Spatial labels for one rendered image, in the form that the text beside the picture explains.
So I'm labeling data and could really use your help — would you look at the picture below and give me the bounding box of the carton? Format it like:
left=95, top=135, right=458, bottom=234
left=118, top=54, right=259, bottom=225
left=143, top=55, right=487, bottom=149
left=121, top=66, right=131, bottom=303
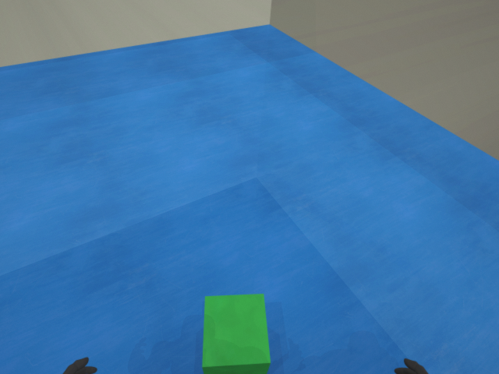
left=202, top=294, right=271, bottom=374

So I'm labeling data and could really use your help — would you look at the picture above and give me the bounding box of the right robot hand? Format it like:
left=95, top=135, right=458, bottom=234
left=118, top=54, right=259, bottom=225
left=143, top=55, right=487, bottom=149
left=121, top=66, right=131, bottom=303
left=395, top=358, right=428, bottom=374

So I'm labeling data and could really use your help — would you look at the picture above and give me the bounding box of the left robot hand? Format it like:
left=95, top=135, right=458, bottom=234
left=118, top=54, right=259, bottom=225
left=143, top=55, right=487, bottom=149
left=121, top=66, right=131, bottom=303
left=63, top=357, right=97, bottom=374

